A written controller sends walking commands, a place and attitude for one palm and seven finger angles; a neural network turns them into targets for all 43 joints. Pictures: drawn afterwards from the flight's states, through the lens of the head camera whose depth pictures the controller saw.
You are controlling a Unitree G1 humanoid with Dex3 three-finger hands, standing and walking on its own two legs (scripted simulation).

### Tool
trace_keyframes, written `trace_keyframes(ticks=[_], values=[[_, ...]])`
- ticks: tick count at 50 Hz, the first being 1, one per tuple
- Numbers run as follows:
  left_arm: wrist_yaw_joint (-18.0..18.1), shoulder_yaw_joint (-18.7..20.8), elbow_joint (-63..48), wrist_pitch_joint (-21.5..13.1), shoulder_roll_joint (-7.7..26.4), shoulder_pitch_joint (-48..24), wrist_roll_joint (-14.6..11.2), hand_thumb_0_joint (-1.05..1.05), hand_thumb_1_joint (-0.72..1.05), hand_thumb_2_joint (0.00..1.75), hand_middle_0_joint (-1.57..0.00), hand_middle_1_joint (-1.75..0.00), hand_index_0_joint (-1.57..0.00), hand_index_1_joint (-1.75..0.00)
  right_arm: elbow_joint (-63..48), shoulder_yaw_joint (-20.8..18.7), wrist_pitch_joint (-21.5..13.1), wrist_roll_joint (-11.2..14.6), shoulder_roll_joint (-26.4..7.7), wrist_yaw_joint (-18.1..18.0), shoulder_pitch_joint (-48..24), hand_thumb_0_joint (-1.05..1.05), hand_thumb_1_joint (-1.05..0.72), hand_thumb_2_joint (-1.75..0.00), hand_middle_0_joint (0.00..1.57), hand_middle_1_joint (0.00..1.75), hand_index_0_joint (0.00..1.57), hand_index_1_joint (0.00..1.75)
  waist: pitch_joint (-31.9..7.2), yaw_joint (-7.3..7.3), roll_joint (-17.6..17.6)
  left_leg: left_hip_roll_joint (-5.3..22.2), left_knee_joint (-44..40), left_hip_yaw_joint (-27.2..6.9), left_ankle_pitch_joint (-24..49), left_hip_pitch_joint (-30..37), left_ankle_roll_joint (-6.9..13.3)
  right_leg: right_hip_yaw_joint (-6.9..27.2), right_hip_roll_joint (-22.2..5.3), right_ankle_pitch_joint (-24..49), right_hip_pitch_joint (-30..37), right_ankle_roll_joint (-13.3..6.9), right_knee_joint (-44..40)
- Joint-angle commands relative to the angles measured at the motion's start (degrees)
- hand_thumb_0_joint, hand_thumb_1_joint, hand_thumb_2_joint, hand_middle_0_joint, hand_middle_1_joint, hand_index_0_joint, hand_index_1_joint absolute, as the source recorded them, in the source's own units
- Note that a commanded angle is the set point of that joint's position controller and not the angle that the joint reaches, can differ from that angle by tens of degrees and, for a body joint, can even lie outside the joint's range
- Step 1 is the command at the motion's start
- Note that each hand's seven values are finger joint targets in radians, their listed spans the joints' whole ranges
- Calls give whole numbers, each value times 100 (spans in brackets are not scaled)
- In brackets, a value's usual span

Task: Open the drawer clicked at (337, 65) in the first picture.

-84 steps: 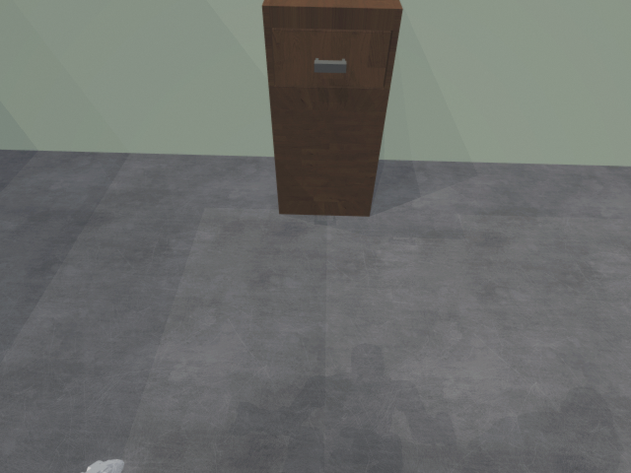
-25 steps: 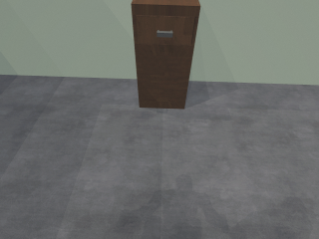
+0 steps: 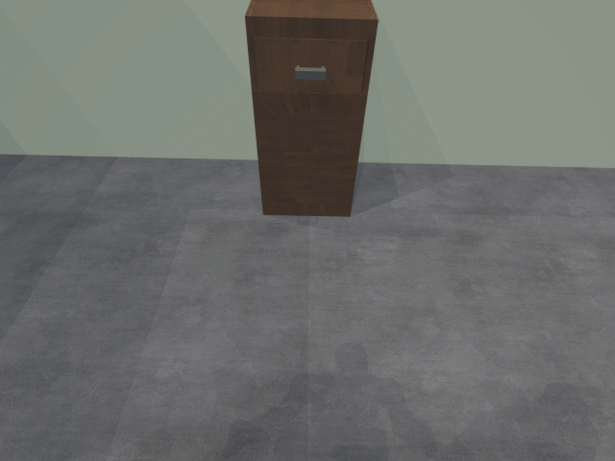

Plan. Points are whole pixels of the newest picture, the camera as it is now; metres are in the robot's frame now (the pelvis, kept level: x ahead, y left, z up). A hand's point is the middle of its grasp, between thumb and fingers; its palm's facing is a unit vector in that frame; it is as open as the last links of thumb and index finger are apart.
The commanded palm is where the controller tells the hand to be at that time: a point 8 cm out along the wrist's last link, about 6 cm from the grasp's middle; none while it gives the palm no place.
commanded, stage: walk to a spot facing it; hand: left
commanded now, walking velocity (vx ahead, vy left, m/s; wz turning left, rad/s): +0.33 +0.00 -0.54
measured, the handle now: (310, 70) +1.31 +0.09 -0.06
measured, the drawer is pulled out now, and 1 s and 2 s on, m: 0.00 0.00 0.00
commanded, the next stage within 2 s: turn to face it in 1.18 s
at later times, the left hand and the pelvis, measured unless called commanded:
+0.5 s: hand out of the picture +0.15 +0.15 -0.18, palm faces -0.15 -0.98 -0.17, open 7.3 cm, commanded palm none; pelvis +0.14 -0.03 +0.00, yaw -11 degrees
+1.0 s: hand (258, 280) +0.50 +0.15 -0.17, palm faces -0.38 -0.91 -0.17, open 7.3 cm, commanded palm none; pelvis +0.35 +0.00 +0.00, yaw -26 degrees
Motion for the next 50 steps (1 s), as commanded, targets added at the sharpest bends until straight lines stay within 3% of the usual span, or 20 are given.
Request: trace_keyframes(ticks=[1, 4, 6, 7, 9, 12, 13, 14, 15, 16, 19, 22, 28, 31, 32, 33, 34, 37, 40, 50], values=[[-71, 252, -436, -25, 725, 330, 15, 0, 90, 90, -20, -30, -20, -30, -409, -265, -74, -35, -695, -33, 399, 0, -90, -90, 20, 30, 20, 30, 796, -86, -240, 430, -33, -276, -1866, -649, 244, 1213, -533, -2281, -1009, -447, -580], [-118, 312, -645, -123, 470, 379, -2, 0, 90, 90, -20, -30, -20, -30, -459, -346, -210, -22, -693, -69, 807, 0, -90, -90, 20, 30, 20, 30, 662, -250, 235, 834, -202, -736, -1843, -74, 502, 972, -209, -1815, -1659, -460, 356], [-158, 313, -897, -209, 181, 71, -9, 0, 90, 90, -20, -30, -20, -30, -425, -471, -287, 4, -946, -99, 1202, 0, -90, -90, 20, 30, 20, 30, 571, -409, 1188, 1849, -1072, -1790, -1760, 646, 1005, -13, 136, -1281, -2519, -188, 1878], [-165, 321, -1045, -227, 121, -239, -2, 0, 90, 90, -20, -30, -20, -30, -409, -499, -340, 4, -881, -106, 1362, 0, -90, -90, 20, 30, 20, 30, 717, -524, 1244, 2182, -1265, -1963, -998, 950, 1262, -178, -102, -1525, -3003, -90, 2460], [-201, 340, -1125, -279, -30, -431, 2, 0, 90, 90, -20, -30, -20, -30, -363, -475, -392, -40, -709, -125, 1370, 0, -90, -90, 20, 30, 20, 30, 827, -451, 879, 2236, -962, -1393, 614, 852, 1252, -174, -505, -1662, -2905, -61, 2463], [-250, 385, -600, -287, -237, 985, 15, 0, 90, 90, -20, -30, -20, -30, -446, -437, -379, -58, -602, -119, 700, 0, -90, -90, 20, 30, 20, 30, 300, 325, 362, 1468, 525, 182, 780, -533, 591, -840, -172, -350, -183, -147, 915], [-191, 476, -271, -354, 152, 2020, 49, 0, 90, 90, -20, -30, -20, -30, -509, -398, -385, 14, -399, -73, 634, 0, -90, -90, 20, 30, 20, 30, -143, 752, -710, 892, 2315, 797, 676, -1434, 288, -10, -534, -534, 1158, -372, 154], [-68, 613, -104, -453, 792, 2734, 22, 0, 90, 90, -20, -30, -20, -30, -858, -297, -443, 68, 18, -12, 396, 0, -90, -90, 20, 30, 20, 30, -192, 849, -2291, 103, 4133, 996, -1529, -3084, -3, 2964, -2166, -359, 1814, -1080, -969], [24, 570, -121, -429, 768, 2706, -65, 0, 90, 90, -20, -30, -20, -30, -1000, -339, -454, 35, -119, -15, -13, 0, -90, -90, 20, 30, 20, 30, -113, 820, -1185, 315, 4631, 238, -1660, -3461, 55, 3528, -2409, -386, 1699, -1537, -1200], [62, 540, -207, -426, 594, 2309, -44, 0, 90, 90, -20, -30, -20, -30, -995, -354, -460, 29, -2, -1, -243, 0, -90, -90, 20, 30, 20, 30, 139, 663, -486, 499, 4863, 99, -1197, -3573, 56, 3291, -2287, -542, 1317, -1584, -1150], [99, 387, -400, -462, 89, 1396, 44, 0, 90, 90, -20, -30, -20, -30, -784, -374, -337, -59, 172, 32, 168, 0, -90, -90, 20, 30, 20, 30, 576, 77, -400, 744, 4209, 61, -491, -3004, -82, 1943, -1813, -45, 78, -1246, -1220], [94, 409, -349, -518, 115, 1274, 57, 0, 90, 90, -20, -30, -20, -30, -786, -394, -253, -19, 387, 91, 348, 0, -90, -90, 20, 30, 20, 30, 459, -91, -484, 676, 3277, 308, -150, -2577, -166, 1135, -1483, 580, -163, -1123, -1221], [82, 445, -258, -502, 162, 1269, 45, 0, 90, 90, -20, -30, -20, -30, -1099, -388, -354, 17, 452, 175, -139, 0, -90, -90, 20, 30, 20, 30, 511, 26, -758, 388, 1563, 522, 293, -1756, -82, 870, -1253, 682, -116, -878, -1065], [70, 503, -287, -464, 175, 1036, 14, 0, 90, 90, -20, -30, -20, -30, -882, -460, -437, -3, 199, 84, 698, 0, -90, -90, 20, 30, 20, 30, 242, -410, -400, 152, 579, 648, 500, -128, -27, 596, -913, 1066, -445, -654, -56], [48, 489, -350, -453, -18, 1036, -13, 0, 90, 90, -20, -30, -20, -30, -646, -549, -476, -33, -164, -7, 1540, 0, -90, -90, 20, 30, 20, 30, -161, -739, 173, 543, 296, 143, 232, 1151, 91, 429, -612, 1091, -1051, -495, 1202], [-13, 476, -454, -413, -375, 1325, -71, 0, 90, 90, -20, -30, -20, -30, -498, -718, -498, -136, -892, -62, 2280, 0, -90, -90, 20, 30, 20, 30, -816, -859, 1910, 2234, -470, -2074, -442, 2097, 586, -401, 164, -1115, -2113, -178, 3251], [-18, 462, -635, -455, -331, 1083, -28, 0, 90, 90, -20, -30, -20, -30, -495, -663, -416, -90, -889, -58, 2351, 0, -90, -90, 20, 30, 20, 30, -715, -824, 1828, 2800, -1248, -3027, -1426, 1672, 942, -114, 163, -1921, -2560, -229, 4399], [-136, 488, -606, -352, -380, 512, 75, 0, 90, 90, -20, -30, -20, -30, -742, -451, -470, -55, 41, -92, 1103, 0, -90, -90, 20, 30, 20, 30, 526, -331, 749, 2277, -1601, -1690, -1694, -217, 665, -8, -630, -549, -2812, -182, 5045], [-185, 499, -498, -132, -589, 878, 100, 0, 90, 90, -20, -30, -20, -30, -706, -413, -572, -19, 263, -130, 917, 0, -90, -90, 20, 30, 20, 30, 384, -10, 801, 1826, -1542, -127, -381, -540, 471, -154, -713, 109, -2464, -18, 4795], [-295, 470, -1077, -5, -587, -449, 103, 0, 90, 90, -20, -30, -20, -30, -461, -446, -602, 0, 119, -145, 1668, 0, -90, -90, 20, 30, 20, 30, 621, -253, 505, 1889, -1458, 994, 1449, 877, 742, -544, -885, 833, -3496, 212, 3066]])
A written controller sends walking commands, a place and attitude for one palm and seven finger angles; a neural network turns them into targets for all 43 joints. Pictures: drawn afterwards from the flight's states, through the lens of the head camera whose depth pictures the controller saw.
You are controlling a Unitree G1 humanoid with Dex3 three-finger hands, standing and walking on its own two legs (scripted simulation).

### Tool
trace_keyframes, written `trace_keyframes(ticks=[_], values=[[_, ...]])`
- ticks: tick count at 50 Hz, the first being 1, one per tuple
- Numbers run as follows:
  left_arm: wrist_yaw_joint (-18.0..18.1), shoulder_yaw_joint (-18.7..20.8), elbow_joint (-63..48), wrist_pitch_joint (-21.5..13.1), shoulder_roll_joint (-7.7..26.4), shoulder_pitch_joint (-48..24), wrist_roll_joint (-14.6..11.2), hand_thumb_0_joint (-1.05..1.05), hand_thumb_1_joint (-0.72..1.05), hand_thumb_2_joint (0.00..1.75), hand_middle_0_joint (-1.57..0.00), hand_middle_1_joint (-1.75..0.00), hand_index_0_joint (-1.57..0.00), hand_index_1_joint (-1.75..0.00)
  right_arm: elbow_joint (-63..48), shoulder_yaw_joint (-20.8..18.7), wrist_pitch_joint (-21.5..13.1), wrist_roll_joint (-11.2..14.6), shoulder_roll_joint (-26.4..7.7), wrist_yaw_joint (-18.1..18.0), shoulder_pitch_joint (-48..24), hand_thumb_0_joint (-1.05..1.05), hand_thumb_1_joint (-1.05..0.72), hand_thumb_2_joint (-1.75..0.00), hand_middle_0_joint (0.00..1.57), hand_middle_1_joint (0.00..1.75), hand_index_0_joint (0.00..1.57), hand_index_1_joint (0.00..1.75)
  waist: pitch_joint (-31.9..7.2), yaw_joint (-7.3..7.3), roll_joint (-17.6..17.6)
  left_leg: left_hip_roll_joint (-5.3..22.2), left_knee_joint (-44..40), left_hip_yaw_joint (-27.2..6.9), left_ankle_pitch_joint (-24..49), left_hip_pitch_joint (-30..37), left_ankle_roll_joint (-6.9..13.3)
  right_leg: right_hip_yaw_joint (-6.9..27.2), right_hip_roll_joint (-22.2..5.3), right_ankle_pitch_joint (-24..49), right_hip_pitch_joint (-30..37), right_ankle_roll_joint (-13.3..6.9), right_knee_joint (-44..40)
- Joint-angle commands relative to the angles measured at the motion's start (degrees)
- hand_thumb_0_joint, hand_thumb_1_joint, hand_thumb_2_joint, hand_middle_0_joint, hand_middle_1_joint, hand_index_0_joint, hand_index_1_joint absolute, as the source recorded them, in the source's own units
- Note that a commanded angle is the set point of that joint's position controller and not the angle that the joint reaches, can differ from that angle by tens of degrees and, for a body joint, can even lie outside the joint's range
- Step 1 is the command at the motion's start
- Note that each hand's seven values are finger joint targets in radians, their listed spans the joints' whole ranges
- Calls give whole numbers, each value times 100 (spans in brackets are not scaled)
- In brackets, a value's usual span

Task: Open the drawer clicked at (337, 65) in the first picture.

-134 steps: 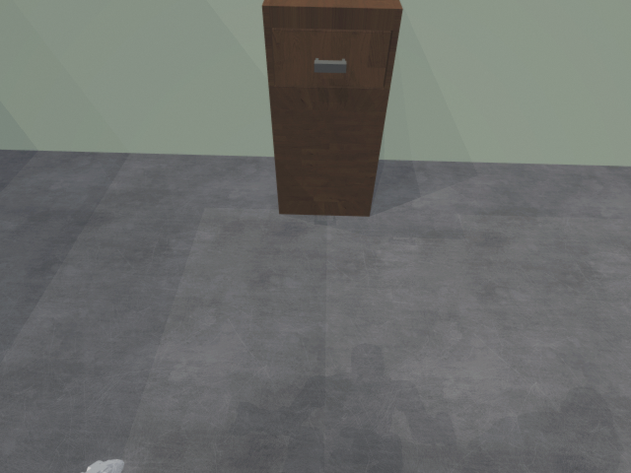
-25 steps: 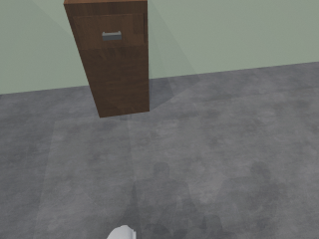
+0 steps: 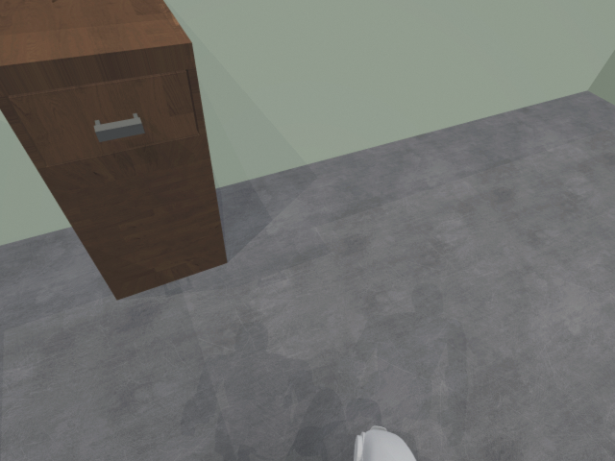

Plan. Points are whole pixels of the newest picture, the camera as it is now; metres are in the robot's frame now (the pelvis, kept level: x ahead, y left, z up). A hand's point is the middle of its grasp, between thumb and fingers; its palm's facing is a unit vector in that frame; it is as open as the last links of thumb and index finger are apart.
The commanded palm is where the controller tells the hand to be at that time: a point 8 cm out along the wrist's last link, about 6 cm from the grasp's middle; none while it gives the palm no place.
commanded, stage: walk to a spot facing it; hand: left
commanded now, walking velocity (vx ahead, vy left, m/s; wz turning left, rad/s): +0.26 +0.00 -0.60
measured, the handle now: (118, 124) +0.82 +0.51 -0.06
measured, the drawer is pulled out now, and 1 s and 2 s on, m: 0.00 0.00 0.00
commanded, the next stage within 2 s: turn to face it in 0.18 s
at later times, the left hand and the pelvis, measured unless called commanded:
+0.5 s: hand (254, 359) +0.31 +0.11 -0.17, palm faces -0.16 -0.96 -0.21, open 7.2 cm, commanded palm none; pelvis +0.18 -0.06 -0.01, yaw -9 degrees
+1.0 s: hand (207, 374) +0.28 +0.18 -0.17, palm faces +0.18 -0.95 -0.26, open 7.3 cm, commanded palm none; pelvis +0.24 -0.04 +0.00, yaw +8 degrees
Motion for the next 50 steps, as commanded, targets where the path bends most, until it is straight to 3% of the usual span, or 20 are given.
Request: trace_keyframes(ticks=[1, 7, 9, 11, 12, 13, 14, 15, 16, 19, 22, 27, 31, 32, 33, 34, 35, 38, 41, 50], values=[[-78, -131, -507, -102, -65, -669, -45, 0, 90, 90, -20, -30, -20, -30, -132, -117, -81, -27, -637, -3, 633, 0, -90, -90, 20, 30, 20, 30, 533, -247, 769, 1718, -1013, -777, 1620, 528, 433, -170, -117, 55, -611, 30, -1011], [-78, -173, -714, -174, -84, -1193, -84, 0, 90, 90, -20, -30, -20, -30, -35, -137, 47, -99, -758, 5, 806, 0, -90, -90, 20, 30, 20, 30, 667, -349, 978, 1832, -452, -199, 2831, 746, 343, -480, 208, -393, 115, -286, -2233], [-59, -149, -610, -239, 56, -721, -81, 0, 90, 90, -20, -30, -20, -30, -118, -199, 68, -91, -954, 9, 698, 0, -90, -90, 20, 30, 20, 30, 237, -111, 1028, 1827, 520, 49, 4441, 993, 261, -761, 562, -812, 871, -477, -2566], [2, -33, -219, -374, 475, 689, -62, 0, 90, 90, -20, -30, -20, -30, -299, -209, 110, -15, -1108, 68, 487, 0, -90, -90, 20, 30, 20, 30, -692, 596, 701, 1581, 2712, 247, 4471, 120, -103, -892, 817, -136, 3231, -651, -3306], [73, 127, -78, -450, 1178, 1316, -59, 0, 90, 90, -20, -30, -20, -30, -482, -142, 121, 82, -769, 142, 621, 0, -90, -90, 20, 30, 20, 30, -1469, 770, -401, 976, 4486, 101, 938, -1843, -411, 1078, -603, 869, 5198, -1168, -3364], [137, 206, -10, -446, 1664, 1629, -225, 0, 90, 90, -20, -30, -20, -30, -701, -95, 118, 101, -509, 77, 348, 0, -90, -90, 20, 30, 20, 30, -1757, 711, -868, 211, 6278, -595, -2111, -3238, -643, 3268, -1901, 2976, 5680, -1877, -3817], [215, 182, -119, -435, 1555, 1405, -259, 0, 90, 90, -20, -30, -20, -30, -762, -111, 113, 71, -623, 28, 59, 0, -90, -90, 20, 30, 20, 30, -1600, 696, -378, 427, 6312, -1538, -1624, -3277, -543, 2766, -1790, 3231, 5042, -1808, -3984], [242, 91, -204, -424, 1309, 891, -237, 0, 90, 90, -20, -30, -20, -30, -732, -117, 153, 60, -539, 20, -15, 0, -90, -90, 20, 30, 20, 30, -1238, 417, -315, 557, 6289, -1689, -1197, -3240, -534, 2422, -1659, 2759, 4419, -1694, -4098], [302, -6, -294, -441, 912, 412, -230, 0, 90, 90, -20, -30, -20, -30, -563, -100, 235, 8, -549, 17, -7, 0, -90, -90, 20, 30, 20, 30, -823, 170, 63, 728, 5907, -1783, -819, -2922, -499, 1732, -1392, 2402, 3522, -1487, -4256], [361, -212, -258, -516, 459, -169, -150, 0, 90, 90, -20, -30, -20, -30, -115, 13, 486, -59, -206, 17, 710, 0, -90, -90, 20, 30, 20, 30, -501, -422, -96, 620, 4848, -1705, -470, -2095, -516, 508, -861, 2453, 2134, -1102, -4461], [350, -305, -141, -495, 308, -244, -161, 0, 90, 90, -20, -30, -20, -30, -1, 71, 561, -22, -36, 39, 742, 0, -90, -90, 20, 30, 20, 30, -430, -461, -329, 439, 3832, -1614, -182, -1706, -514, 34, -665, 1768, 1889, -961, -4636], [374, -209, -79, -340, 475, -63, -136, 0, 90, 90, -20, -30, -20, -30, -378, 45, 535, 1, -153, 112, -270, 0, -90, -90, 20, 30, 20, 30, 62, -87, -454, 295, 2510, -1406, -355, -1751, -488, 52, -1063, 847, 2271, -979, -4606], [404, -135, -121, -199, 568, 48, -166, 0, 90, 90, -20, -30, -20, -30, -479, -25, 556, -31, -421, 179, -169, 0, -90, -90, 20, 30, 20, 30, 40, -185, 285, 268, 1065, -1420, 569, -757, -380, -367, -993, -112, 2040, -533, -3588], [381, -130, -211, -144, 363, 235, -201, 0, 90, 90, -20, -30, -20, -30, -534, -106, 525, -67, -810, 183, 29, 0, -90, -90, 20, 30, 20, 30, -58, -212, 1433, 944, 405, -2584, 1634, -532, -8, -751, -409, -1044, 1588, -144, -2605], [369, -166, -387, -123, 173, 246, -245, 0, 90, 90, -20, -30, -20, -30, -631, -197, 543, -103, -1281, 159, 106, 0, -90, -90, 20, 30, 20, 30, 30, -230, 2312, 1997, -262, -4010, 2475, -488, 715, -850, 186, -2902, 954, 191, -1433], [393, -176, -488, -104, 282, -65, -164, 0, 90, 90, -20, -30, -20, -30, -597, -226, 542, -110, -1329, 96, 174, 0, -90, -90, 20, 30, 20, 30, -207, -409, 1992, 2027, -561, -4476, 1763, -575, 1009, -246, 308, -3144, 831, 143, -323], [371, -122, -505, -104, 296, -248, -147, 0, 90, 90, -20, -30, -20, -30, -631, -245, 536, -96, -1328, 59, 30, 0, -90, -90, 20, 30, 20, 30, -211, -342, 1644, 1844, -575, -4403, 1199, -596, 983, 71, 236, -2748, 473, 135, 215], [307, -94, -375, -146, 347, -53, -150, 0, 90, 90, -20, -30, -20, -30, -826, -181, 450, -56, -1090, 25, -534, 0, -90, -90, 20, 30, 20, 30, -494, -100, 874, 1287, -344, -3426, 1780, -370, 744, 260, 98, -1743, 466, 241, 267], [317, -87, -353, -99, 342, 8, -175, 0, 90, 90, -20, -30, -20, -30, -858, -220, 448, -26, -1129, 32, -537, 0, -90, -90, 20, 30, 20, 30, -668, -145, 801, 1087, -278, -3171, 2138, -210, 746, 208, 156, -1642, 697, 326, -216], [358, -93, -639, -56, 393, -244, -217, 0, 90, 90, -20, -30, -20, -30, -902, -398, 598, -56, -1399, 96, -593, 0, -90, -90, 20, 30, 20, 30, -535, -254, 1160, 913, -174, -3826, 1693, -453, 793, 230, 411, -1865, 1221, 350, -1529]])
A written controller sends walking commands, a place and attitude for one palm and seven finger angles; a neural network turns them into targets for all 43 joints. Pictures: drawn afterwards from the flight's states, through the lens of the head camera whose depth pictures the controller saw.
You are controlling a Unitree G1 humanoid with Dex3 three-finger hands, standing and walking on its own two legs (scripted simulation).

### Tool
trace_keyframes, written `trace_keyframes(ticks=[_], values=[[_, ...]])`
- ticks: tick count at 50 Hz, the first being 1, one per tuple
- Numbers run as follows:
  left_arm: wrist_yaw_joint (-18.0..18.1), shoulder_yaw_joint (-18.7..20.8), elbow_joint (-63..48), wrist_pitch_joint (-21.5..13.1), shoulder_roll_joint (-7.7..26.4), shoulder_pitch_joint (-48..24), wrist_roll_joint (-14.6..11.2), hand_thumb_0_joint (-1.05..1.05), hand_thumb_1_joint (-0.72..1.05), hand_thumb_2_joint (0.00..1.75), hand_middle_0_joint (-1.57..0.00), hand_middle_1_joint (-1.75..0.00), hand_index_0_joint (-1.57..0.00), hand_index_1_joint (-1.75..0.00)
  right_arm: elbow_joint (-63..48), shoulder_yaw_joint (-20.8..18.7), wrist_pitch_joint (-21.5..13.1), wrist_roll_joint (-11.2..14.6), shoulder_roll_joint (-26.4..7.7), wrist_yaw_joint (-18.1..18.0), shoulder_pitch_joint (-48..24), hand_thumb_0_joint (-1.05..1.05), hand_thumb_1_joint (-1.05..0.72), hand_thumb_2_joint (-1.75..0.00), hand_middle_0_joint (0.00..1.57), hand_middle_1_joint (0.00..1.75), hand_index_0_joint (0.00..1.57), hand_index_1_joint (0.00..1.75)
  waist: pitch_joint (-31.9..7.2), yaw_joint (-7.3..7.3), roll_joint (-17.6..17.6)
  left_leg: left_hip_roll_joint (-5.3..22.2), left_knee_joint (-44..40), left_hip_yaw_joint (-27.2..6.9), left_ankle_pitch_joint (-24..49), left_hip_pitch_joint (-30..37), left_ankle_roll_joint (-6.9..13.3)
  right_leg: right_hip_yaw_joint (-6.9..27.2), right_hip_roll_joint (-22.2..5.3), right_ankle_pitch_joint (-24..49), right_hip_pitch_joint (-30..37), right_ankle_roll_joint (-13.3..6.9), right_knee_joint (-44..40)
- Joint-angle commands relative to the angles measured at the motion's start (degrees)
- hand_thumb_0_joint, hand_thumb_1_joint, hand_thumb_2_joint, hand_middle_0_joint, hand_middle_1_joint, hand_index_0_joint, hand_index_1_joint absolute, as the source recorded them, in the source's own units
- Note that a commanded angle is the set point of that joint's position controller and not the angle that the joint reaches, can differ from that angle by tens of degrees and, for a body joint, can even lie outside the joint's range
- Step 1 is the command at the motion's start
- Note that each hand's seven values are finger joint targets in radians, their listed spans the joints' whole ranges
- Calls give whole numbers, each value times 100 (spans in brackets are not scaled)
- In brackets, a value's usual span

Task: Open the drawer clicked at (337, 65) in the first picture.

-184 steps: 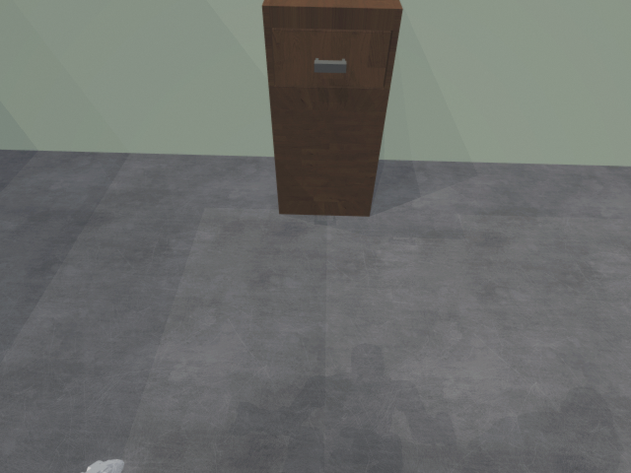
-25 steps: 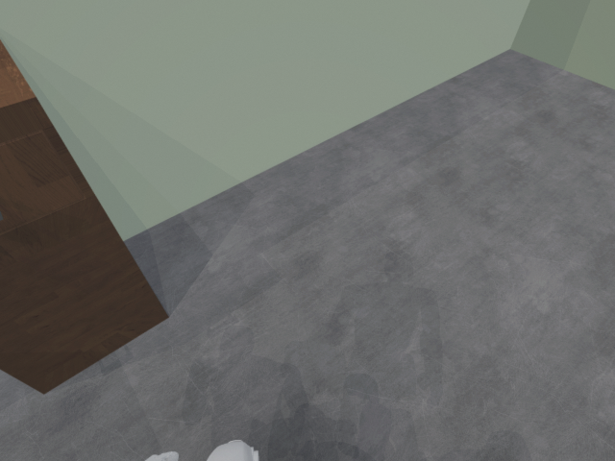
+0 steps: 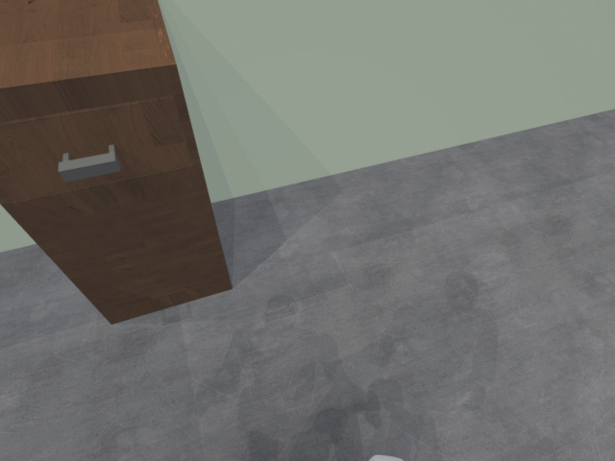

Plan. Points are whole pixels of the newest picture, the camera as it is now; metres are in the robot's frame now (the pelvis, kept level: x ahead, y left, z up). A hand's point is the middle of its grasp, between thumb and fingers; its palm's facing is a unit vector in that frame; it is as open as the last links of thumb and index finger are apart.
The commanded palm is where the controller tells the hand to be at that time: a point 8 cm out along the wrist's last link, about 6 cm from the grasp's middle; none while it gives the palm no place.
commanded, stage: turn to face it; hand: left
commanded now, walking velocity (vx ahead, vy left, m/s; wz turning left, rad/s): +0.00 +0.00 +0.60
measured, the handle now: (89, 159) +0.64 +0.47 -0.06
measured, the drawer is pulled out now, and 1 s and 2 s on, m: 0.00 0.00 0.00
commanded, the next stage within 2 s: take the last steps up to it in 0.48 s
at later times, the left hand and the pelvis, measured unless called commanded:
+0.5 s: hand out of the picture -0.04 +0.16 -0.17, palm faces +0.33 -0.91 -0.25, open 7.3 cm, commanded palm none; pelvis -0.02 -0.04 -0.01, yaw +18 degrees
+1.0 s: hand out of the picture -0.05 +0.13 -0.16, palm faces +0.47 -0.85 -0.22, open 7.3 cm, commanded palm none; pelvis +0.03 -0.03 +0.00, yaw +24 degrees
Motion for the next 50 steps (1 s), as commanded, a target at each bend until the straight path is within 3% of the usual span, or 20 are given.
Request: trace_keyframes(ticks=[1, 5, 6, 7, 8, 11, 13, 19, 24, 25, 26, 27, 29, 32, 39, 42, 43, 44, 45, 50], values=[[23, -9, -573, -189, 285, -98, -51, 0, 90, 90, -20, -30, -20, -30, -391, -394, -19, -28, -1294, -48, 115, 0, -90, -90, 20, 30, 20, 30, -717, -72, 930, 1347, -696, -1869, 1087, 755, 710, -44, 177, -40, 97, -24, -714], [63, 30, -495, -263, 472, 600, -67, 0, 90, 90, -20, -30, -20, -30, -599, -437, 51, 22, -1263, 1, -284, 0, -90, -90, 20, 30, 20, 30, -806, 281, 695, 865, -178, -1831, 340, -263, 279, -110, 221, 1041, 1743, -148, -2776], [103, 101, -536, -314, 876, 701, 15, 0, 90, 90, -20, -30, -20, -30, -673, -411, 64, 73, -964, 48, -253, 0, -90, -90, 20, 30, 20, 30, -764, 343, -226, 364, 685, -1366, -579, -1233, -87, 809, -696, 561, 2446, -433, -3632], [117, 171, -667, -324, 1367, 604, 91, 0, 90, 90, -20, -30, -20, -30, -857, -340, 49, 58, -613, 56, -264, 0, -90, -90, 20, 30, 20, 30, -534, 369, -1784, -390, 2166, -118, -2104, -1995, -535, 2333, -2270, 488, 2290, -1092, -4118], [115, 125, -799, -298, 1349, 369, 41, 0, 90, 90, -20, -30, -20, -30, -873, -397, 78, -28, -940, 62, -318, 0, -90, -90, 20, 30, 20, 30, -452, 300, -1207, -68, 3269, -332, -2199, -1693, -458, 2177, -2499, 430, 1371, -1380, -4113], [107, -17, -894, -329, 774, -413, 39, 0, 90, 90, -20, -30, -20, -30, -610, -387, 190, -29, -855, 152, -118, 0, -90, -90, 20, 30, 20, 30, 159, -155, -1027, 270, 4305, -142, -1318, -1495, -532, 828, -1565, 1227, 626, -1084, -3780], [99, -42, -841, -376, 730, -228, 63, 0, 90, 90, -20, -30, -20, -30, -561, -315, 176, -10, -734, 162, -114, 0, -90, -90, 20, 30, 20, 30, 22, -71, -1082, 268, 3954, 112, -1281, -1384, -642, 262, -1405, 2275, 1098, -1072, -3474], [66, -1, -460, -351, 1044, 667, 93, 0, 90, 90, -20, -30, -20, -30, -681, -169, 151, 49, -606, 137, -809, 0, -90, -90, 20, 30, 20, 30, -226, 384, -1230, 198, 2396, 522, -1670, -856, -662, 40, -1560, 3845, 1855, -1196, -3076], [65, 65, -342, -296, 1110, 456, 57, 0, 90, 90, -20, -30, -20, -30, -486, -114, 35, 63, -667, 83, -302, 0, -90, -90, 20, 30, 20, 30, -581, 120, -1255, 148, 289, 735, -752, 494, -514, -310, -1441, 3666, 1677, -851, -2377], [51, 40, -345, -271, 981, 465, 0, 0, 90, 90, -20, -30, -20, -30, -407, -158, -27, 47, -884, 81, -61, 0, -90, -90, 20, 30, 20, 30, -779, -13, -725, 371, -488, 542, 109, 1292, -413, -572, -1250, 3251, 1280, -569, -1768], [21, -9, -444, -241, 658, 604, -34, 0, 90, 90, -20, -30, -20, -30, -421, -278, -77, -1, -1455, 65, 103, 0, -90, -90, 20, 30, 20, 30, -1054, -63, 820, 1640, -613, -951, 1691, 2267, 49, -918, -629, 1277, 76, -176, -715], [20, -130, -607, -221, 390, 395, -7, 0, 90, 90, -20, -30, -20, -30, -381, -344, -34, 22, -1799, 38, 339, 0, -90, -90, 20, 30, 20, 30, -894, -202, 1604, 2548, -615, -1676, 3357, 2083, 766, -710, -326, -1233, -585, -23, 134], [51, -99, -460, -127, 409, 2, -2, 0, 90, 90, -20, -30, -20, -30, -260, -278, -44, -15, -1499, -94, 137, 0, -90, -90, 20, 30, 20, 30, -564, -177, 1409, 2144, -752, -1374, 2366, 1322, 857, -121, -331, -816, -597, -85, 920], [-85, -111, -134, -172, 349, 383, 28, 0, 90, 90, -20, -30, -20, -30, -337, -135, -105, -23, -1097, -103, -357, 0, -90, -90, 20, 30, 20, 30, -403, 86, 1023, 1548, -992, -761, 580, 992, 602, -281, -229, -124, -322, -117, 710], [-189, -243, -64, -359, 60, 300, 61, 0, 90, 90, -20, -30, -20, -30, 8, -158, -203, -39, -1007, -86, 219, 0, -90, -90, 20, 30, 20, 30, -128, -62, 802, 1486, -1237, -1123, -1073, 966, 708, -568, 43, -93, 254, -216, -1268], [-174, -212, 274, -481, 101, 1101, 77, 0, 90, 90, -20, -30, -20, -30, 109, -124, -217, 10, -782, -80, 98, 0, -90, -90, 20, 30, 20, 30, -146, 360, 311, 1046, -449, -753, -1671, 39, 359, -584, 111, 783, 1844, -259, -2765], [-128, -142, 416, -548, 386, 1517, 118, 0, 90, 90, -20, -30, -20, -30, 80, -75, -242, 53, -501, -62, 112, 0, -90, -90, 20, 30, 20, 30, -144, 543, -536, 566, 618, -271, -1957, -838, 95, 298, -555, 64, 2621, -434, -3395], [-75, -33, 487, -557, 897, 1878, 140, 0, 90, 90, -20, -30, -20, -30, -144, -1, -266, 63, -222, -14, -81, 0, -90, -90, 20, 30, 20, 30, 110, 717, -1962, -25, 1980, 469, -2312, -1933, -179, 2229, -1874, -874, 2874, -1016, -4335], [-32, -22, 473, -564, 962, 2076, 69, 0, 90, 90, -20, -30, -20, -30, -282, -85, -230, -20, -595, 30, -438, 0, -90, -90, 20, 30, 20, 30, 289, 824, -1512, 256, 2832, 57, -2297, -2113, -158, 2908, -2286, -1851, 2244, -1363, -4786], [5, -221, 448, -717, 154, 1302, 52, 0, 90, 90, -20, -30, -20, -30, 185, -104, -173, -46, -286, 155, 2, 0, -90, -90, 20, 30, 20, 30, 646, 193, -697, 709, 3367, 233, -454, -1708, -335, 682, -1391, 310, 1458, -1015, -4558]])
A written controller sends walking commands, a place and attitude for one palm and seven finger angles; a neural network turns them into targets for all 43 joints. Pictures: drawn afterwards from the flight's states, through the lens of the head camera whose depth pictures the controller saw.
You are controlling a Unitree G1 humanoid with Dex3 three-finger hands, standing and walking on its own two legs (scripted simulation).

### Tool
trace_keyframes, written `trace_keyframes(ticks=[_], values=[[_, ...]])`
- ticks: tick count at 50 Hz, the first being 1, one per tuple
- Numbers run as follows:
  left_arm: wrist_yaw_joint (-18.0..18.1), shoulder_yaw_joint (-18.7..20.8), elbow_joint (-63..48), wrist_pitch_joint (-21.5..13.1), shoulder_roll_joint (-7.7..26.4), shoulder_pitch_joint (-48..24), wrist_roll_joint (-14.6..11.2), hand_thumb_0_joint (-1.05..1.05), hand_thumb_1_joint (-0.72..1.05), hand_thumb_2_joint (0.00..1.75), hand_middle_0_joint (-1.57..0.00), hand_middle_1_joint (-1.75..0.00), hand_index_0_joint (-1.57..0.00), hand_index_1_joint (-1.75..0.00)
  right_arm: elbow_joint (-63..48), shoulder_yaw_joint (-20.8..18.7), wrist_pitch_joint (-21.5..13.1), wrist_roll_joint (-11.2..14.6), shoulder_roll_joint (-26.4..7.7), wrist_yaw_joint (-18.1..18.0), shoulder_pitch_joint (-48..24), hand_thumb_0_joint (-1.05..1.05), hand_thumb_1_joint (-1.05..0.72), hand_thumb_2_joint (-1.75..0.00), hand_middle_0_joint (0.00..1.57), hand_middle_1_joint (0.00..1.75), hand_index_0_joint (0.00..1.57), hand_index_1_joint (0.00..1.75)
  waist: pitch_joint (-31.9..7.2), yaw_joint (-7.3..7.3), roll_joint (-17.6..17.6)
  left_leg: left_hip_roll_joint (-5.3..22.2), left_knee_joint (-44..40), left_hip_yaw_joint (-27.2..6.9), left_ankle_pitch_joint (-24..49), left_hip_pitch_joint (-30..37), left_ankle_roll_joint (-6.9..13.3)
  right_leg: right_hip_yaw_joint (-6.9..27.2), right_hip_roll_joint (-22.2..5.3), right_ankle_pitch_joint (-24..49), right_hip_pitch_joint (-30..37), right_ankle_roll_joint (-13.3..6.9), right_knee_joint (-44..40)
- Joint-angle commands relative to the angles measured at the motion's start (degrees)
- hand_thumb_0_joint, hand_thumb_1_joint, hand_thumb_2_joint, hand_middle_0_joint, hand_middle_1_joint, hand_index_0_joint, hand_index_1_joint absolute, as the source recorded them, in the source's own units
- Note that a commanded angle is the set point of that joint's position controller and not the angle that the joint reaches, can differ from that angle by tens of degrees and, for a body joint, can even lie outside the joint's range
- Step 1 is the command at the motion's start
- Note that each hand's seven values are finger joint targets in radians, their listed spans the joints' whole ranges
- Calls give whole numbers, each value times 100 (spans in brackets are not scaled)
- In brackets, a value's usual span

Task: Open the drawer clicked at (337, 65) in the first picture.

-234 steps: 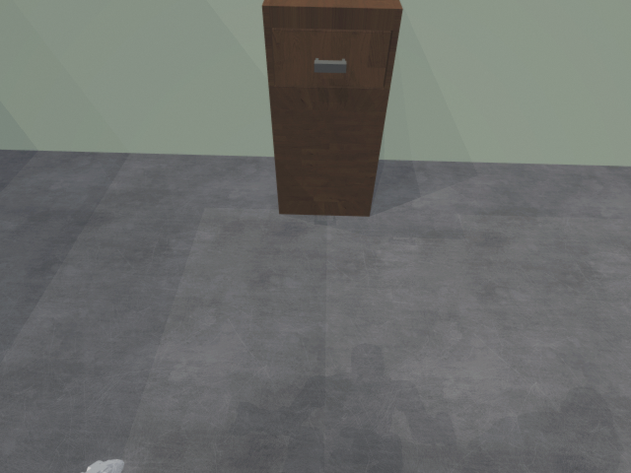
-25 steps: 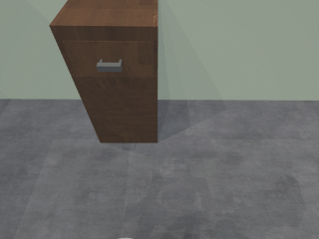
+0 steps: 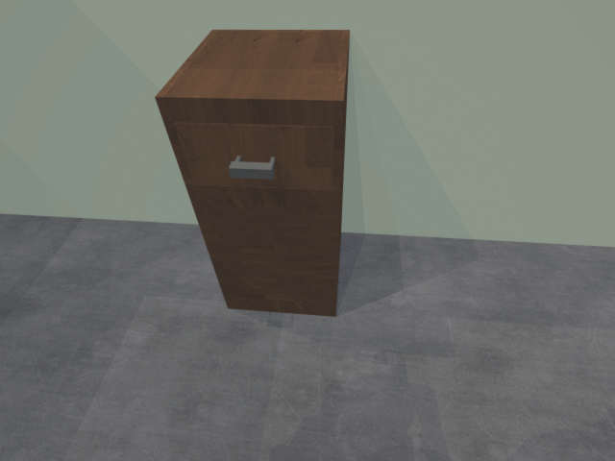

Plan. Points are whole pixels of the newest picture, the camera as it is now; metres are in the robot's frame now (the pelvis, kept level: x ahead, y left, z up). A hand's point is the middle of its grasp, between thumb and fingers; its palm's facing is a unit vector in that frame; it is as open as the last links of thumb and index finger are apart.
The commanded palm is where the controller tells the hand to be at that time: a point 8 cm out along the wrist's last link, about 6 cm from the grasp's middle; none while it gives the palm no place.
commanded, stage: take the last steps up to it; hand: left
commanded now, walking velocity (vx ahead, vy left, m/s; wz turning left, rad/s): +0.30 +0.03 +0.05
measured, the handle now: (253, 165) +0.77 +0.20 -0.05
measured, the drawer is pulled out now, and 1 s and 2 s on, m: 0.00 0.00 0.00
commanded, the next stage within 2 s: come to a stop and stand still in 0.48 s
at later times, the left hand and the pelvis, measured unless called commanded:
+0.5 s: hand out of the picture +0.15 +0.25 -0.18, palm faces +0.06 -0.98 -0.19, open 7.3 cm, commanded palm none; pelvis +0.15 +0.06 +0.00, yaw -1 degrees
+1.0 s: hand (201, 371) +0.30 +0.23 -0.17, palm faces +0.05 -0.97 -0.23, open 7.3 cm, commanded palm none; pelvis +0.21 +0.05 +0.00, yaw +1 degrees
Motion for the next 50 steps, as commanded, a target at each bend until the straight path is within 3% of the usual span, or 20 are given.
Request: trace_keyframes(ticks=[1, 10, 12, 13, 14, 15, 16, 17, 19, 22, 29, 32, 33, 34, 36, 39, 42, 45, 48, 50], values=[[86, 126, 53, -170, 759, 423, -41, 0, 90, 90, -20, -30, -20, -30, -502, -90, -248, 4, -121, 63, -392, 0, -90, -90, 20, 30, 20, 30, 913, -83, -867, 432, 286, 11, 866, -1217, -121, 1161, -1433, 7, -13, -448, -2092], [93, 175, 500, -167, 844, 806, -19, 0, 90, 90, -20, -30, -20, -30, -703, -8, -399, 49, 122, 116, -958, 0, -90, -90, 20, 30, 20, 30, 825, 81, -1065, 306, -1733, 534, 820, -357, 8, 599, -1417, 1302, 200, -574, -1600], [90, 218, 507, -112, 850, 651, -32, 0, 90, 90, -20, -30, -20, -30, -548, -28, -456, 30, 22, 64, -421, 0, -90, -90, 20, 30, 20, 30, 648, -197, -935, 140, -2330, 695, 959, 605, 59, 372, -1244, 1305, -64, -448, -998], [85, 208, 505, -93, 772, 629, -53, 0, 90, 90, -20, -30, -20, -30, -325, -61, -509, 1, -140, 10, 224, 0, -90, -90, 20, 30, 20, 30, 320, -470, -593, 55, -2748, 702, 1089, 1514, 88, 156, -980, 1716, -249, -339, -50], [62, 175, 480, -77, 513, 847, -88, 0, 90, 90, -20, -30, -20, -30, -118, -168, -560, -55, -636, -78, 986, 0, -90, -90, 20, 30, 20, 30, -270, -682, 409, 854, -3047, -255, 1182, 2717, 314, -103, -580, 1057, -933, -122, 1363], [22, 125, 365, -72, 231, 987, -137, 0, 90, 90, -20, -30, -20, -30, 0, -286, -551, -38, -1186, -160, 1553, 0, -90, -90, 20, 30, 20, 30, -801, -741, 1736, 2163, -3735, -2176, 1347, 3445, 810, -275, 115, -1419, -2010, 82, 2967], [34, 123, 153, -44, 362, 619, -98, 0, 90, 90, -20, -30, -20, -30, -6, -277, -478, 10, -1244, -196, 1508, 0, -90, -90, 20, 30, 20, 30, -662, -750, 1236, 2411, -4118, -2488, 435, 2946, 1094, 305, 43, -1728, -2283, -65, 3878], [31, 124, 119, -48, 277, 245, -94, 0, 90, 90, -20, -30, -20, -30, -86, -253, -493, 13, -1019, -221, 1064, 0, -90, -90, 20, 30, 20, 30, -302, -687, 1039, 2347, -4335, -2339, 4, 2390, 1109, 457, -147, -1296, -2619, -99, 4366], [-49, 174, 157, -38, 281, -45, -49, 0, 90, 90, -20, -30, -20, -30, -231, -99, -562, -1, -348, -239, 438, 0, -90, -90, 20, 30, 20, 30, 374, -438, 404, 1946, -4472, -1476, 560, 1391, 963, 616, -479, -464, -2511, -49, 4226], [-60, 142, 290, 114, 123, 361, -36, 0, 90, 90, -20, -30, -20, -30, -298, -1, -649, 21, -176, -268, 87, 0, -90, -90, 20, 30, 20, 30, 179, -75, 411, 1602, -4484, -455, 1666, 975, 843, 500, -495, -169, -1811, 101, 3380], [-73, 106, -93, 183, 222, -390, -30, 0, 90, 90, -20, -30, -20, -30, -254, -71, -500, -21, -417, -217, 48, 0, -90, -90, 20, 30, 20, 30, 473, -133, 329, 1556, -4387, -207, 1123, 885, 918, 203, -295, 27, -1236, 177, 1299], [13, 84, 38, 119, 341, -97, -54, 0, 90, 90, -20, -30, -20, -30, -172, 33, -446, 14, -231, -258, -47, 0, -90, -90, 20, 30, 20, 30, 323, 118, -194, 1073, -3356, 210, 1982, 783, 413, 224, -181, 1328, -126, 223, -262], [69, 95, 116, 55, 671, 30, -55, 0, 90, 90, -20, -30, -20, -30, -115, 88, -456, 64, -23, -254, 87, 0, -90, -90, 20, 30, 20, 30, 92, 102, -751, 708, -2960, 404, 1439, 561, 89, 892, -680, 2694, 409, 127, -519], [105, 101, 116, 44, 986, -71, -77, 0, 90, 90, -20, -30, -20, -30, -102, 121, -413, 113, 102, -225, 281, 0, -90, -90, 20, 30, 20, 30, -4, -91, -1049, 383, -2867, 503, 250, 459, -107, 1447, -1396, 3885, 483, -188, -540], [166, 165, 37, 64, 1204, -320, -116, 0, 90, 90, -20, -30, -20, -30, 17, 69, -212, 126, 70, -254, 490, 0, -90, -90, 20, 30, 20, 30, -297, -169, -1755, 246, -2150, 489, -563, 836, -224, 1496, -1647, 5006, 251, -693, -608], [260, 213, -17, 175, 1128, -520, -88, 0, 90, 90, -20, -30, -20, -30, -15, 17, -83, 141, 35, -320, 274, 0, -90, -90, 20, 30, 20, 30, -275, -42, -1106, 162, -1062, 167, -1008, 334, -234, 1440, -1826, 6171, 576, -1053, -397], [300, 325, -183, 276, 1220, -710, -35, 0, 90, 90, -20, -30, -20, -30, -188, -30, 3, 144, 38, -310, 70, 0, -90, -90, 20, 30, 20, 30, -347, 15, -783, 32, -445, -78, -1059, 112, -255, 1365, -1893, 5688, 538, -1173, -461], [277, 369, -355, 329, 1192, -937, -6, 0, 90, 90, -20, -30, -20, -30, -348, -70, 65, 116, 58, -275, 6, 0, -90, -90, 20, 30, 20, 30, -364, -39, -919, -20, -578, -76, -794, 249, -280, 1238, -1724, 4691, 156, -1085, -615], [260, 380, -449, 359, 1184, -1159, 9, 0, 90, 90, -20, -30, -20, -30, -378, -57, 26, 104, 78, -238, 269, 0, -90, -90, 20, 30, 20, 30, -453, -192, -1164, 13, -1507, 33, -304, 613, -256, 1126, -1514, 3282, -81, -892, -655], [228, 355, -417, 389, 1124, -1185, -41, 0, 90, 90, -20, -30, -20, -30, -298, -26, -48, 87, 82, -239, 549, 0, -90, -90, 20, 30, 20, 30, -472, -332, -1127, -38, -2754, 198, 693, 1353, -214, 1010, -1217, 2050, -479, -560, -479]])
